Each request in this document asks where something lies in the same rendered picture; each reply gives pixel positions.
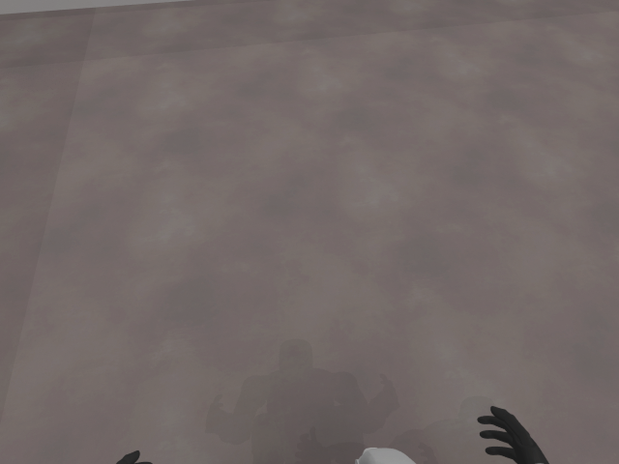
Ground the right robot hand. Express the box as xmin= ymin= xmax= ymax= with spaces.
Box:
xmin=477 ymin=406 xmax=549 ymax=464

